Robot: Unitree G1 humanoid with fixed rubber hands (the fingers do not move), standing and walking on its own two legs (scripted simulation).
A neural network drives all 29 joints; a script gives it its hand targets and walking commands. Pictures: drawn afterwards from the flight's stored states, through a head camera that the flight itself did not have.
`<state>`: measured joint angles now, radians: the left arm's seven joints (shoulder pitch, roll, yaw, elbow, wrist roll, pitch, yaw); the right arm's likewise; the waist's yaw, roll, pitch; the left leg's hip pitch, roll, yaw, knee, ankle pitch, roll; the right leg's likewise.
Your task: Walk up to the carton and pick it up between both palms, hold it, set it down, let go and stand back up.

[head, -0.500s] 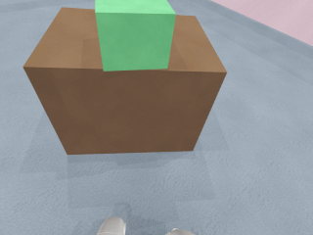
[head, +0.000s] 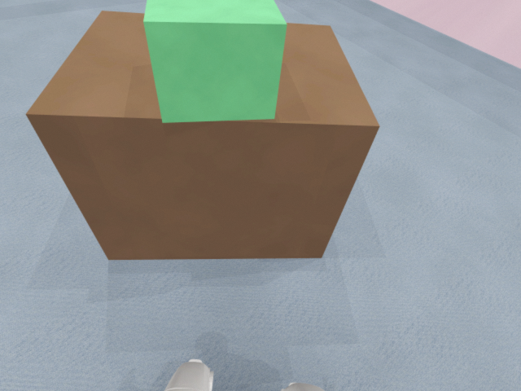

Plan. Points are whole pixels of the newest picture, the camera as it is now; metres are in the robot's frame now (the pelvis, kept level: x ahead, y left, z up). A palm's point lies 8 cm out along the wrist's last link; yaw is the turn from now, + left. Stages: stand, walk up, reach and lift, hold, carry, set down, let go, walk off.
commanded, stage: walk up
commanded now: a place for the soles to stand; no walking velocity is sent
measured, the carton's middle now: (214, 46) +0.89 +0.14 +0.10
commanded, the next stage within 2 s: none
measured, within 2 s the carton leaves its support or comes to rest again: neither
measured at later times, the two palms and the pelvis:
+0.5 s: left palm out of the picture +0.08 +0.32 -0.11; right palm out of the picture +0.08 -0.31 -0.08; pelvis +0.02 +0.01 +0.01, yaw +1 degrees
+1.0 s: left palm out of the picture +0.13 +0.42 -0.09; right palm (398, 385) +0.16 -0.21 -0.06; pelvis +0.09 +0.10 +0.02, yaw +4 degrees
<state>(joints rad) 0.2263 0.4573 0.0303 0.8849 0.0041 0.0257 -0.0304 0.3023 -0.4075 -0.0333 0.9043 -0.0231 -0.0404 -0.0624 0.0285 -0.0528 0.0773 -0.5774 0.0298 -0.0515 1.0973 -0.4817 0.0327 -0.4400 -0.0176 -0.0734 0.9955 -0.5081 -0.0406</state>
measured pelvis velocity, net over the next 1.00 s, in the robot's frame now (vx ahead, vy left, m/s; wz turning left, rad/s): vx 0.09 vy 0.10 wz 0.06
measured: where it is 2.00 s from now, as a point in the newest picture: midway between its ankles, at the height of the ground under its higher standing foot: (220, 344)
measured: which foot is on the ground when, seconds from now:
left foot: down 0.00-0.60, up 0.62-0.86, down 0.88-1.00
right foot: down 0.00-0.88, up 0.90-1.00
